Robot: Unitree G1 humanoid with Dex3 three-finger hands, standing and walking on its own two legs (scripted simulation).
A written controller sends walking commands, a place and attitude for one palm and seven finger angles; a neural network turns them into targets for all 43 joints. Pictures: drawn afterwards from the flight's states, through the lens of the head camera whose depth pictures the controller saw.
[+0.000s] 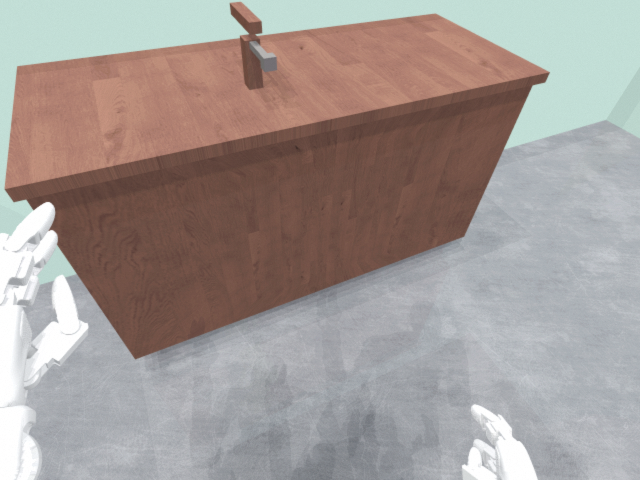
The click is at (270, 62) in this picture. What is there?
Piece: tap's lever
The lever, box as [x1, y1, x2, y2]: [260, 53, 276, 71]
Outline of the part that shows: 260,54 260,62 262,69 264,71 275,70 276,57 272,53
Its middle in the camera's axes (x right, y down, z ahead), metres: -0.11 -0.37 +0.81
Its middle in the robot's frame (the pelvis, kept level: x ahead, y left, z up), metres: +0.87 +0.17 +0.13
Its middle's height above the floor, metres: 0.91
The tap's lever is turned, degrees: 0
